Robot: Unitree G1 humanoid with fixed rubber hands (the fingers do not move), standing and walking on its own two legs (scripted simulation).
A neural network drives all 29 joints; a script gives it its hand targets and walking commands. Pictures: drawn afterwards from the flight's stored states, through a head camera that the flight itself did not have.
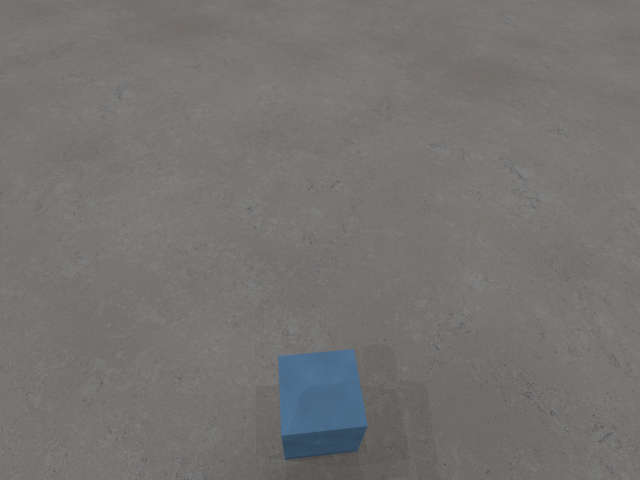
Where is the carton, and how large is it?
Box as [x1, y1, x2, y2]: [278, 349, 367, 459]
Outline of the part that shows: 353,349 278,356 281,436 285,459 357,450 367,425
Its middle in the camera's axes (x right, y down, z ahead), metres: -0.01 +0.48 +1.08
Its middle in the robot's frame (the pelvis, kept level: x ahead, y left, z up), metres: +0.42 -0.02 -0.66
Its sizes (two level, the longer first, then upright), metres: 0.210 0.200 0.250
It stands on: the floor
